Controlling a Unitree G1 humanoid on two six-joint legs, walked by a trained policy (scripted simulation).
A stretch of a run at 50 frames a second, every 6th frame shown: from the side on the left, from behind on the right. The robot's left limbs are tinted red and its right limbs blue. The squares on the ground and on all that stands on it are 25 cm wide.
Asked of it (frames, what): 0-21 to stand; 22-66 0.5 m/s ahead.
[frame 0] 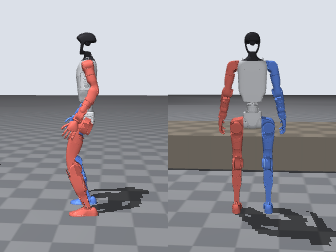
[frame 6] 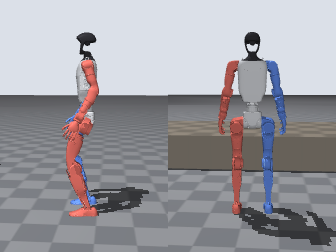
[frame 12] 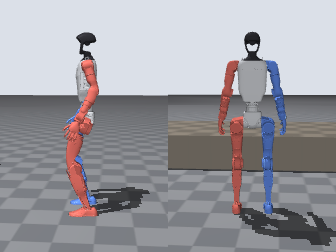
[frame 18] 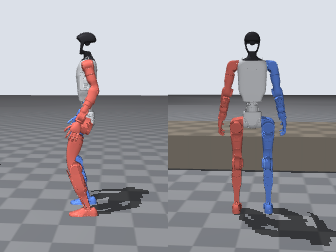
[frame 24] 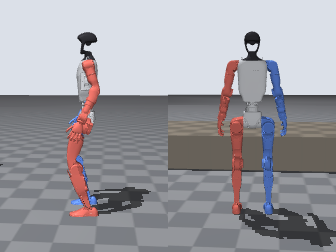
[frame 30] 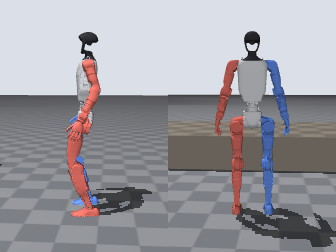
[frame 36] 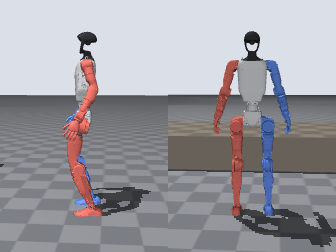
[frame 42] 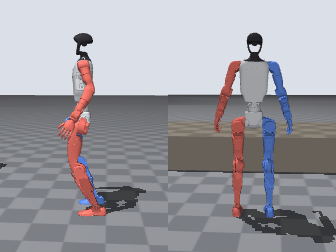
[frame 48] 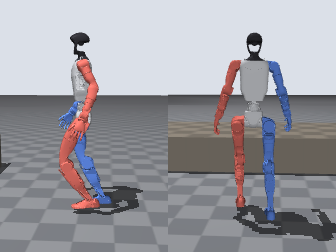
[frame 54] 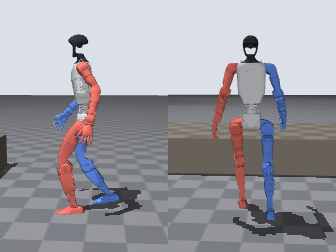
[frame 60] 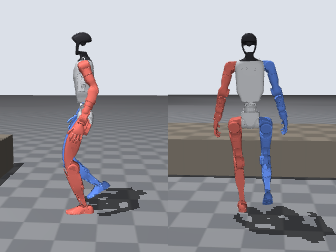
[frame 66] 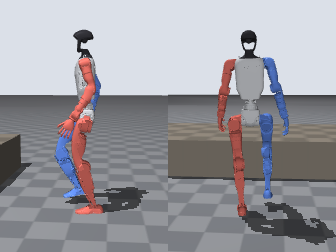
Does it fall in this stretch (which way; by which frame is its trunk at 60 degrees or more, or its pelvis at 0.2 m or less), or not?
no
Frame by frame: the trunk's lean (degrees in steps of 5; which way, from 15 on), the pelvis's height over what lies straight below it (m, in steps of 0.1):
0: 0, 0.8
6: 0, 0.8
12: 0, 0.8
18: 0, 0.8
24: 0, 0.8
30: 5, 0.8
36: 5, 0.8
42: 0, 0.8
48: 0, 0.8
54: 5, 0.7
60: 5, 0.8
66: 5, 0.8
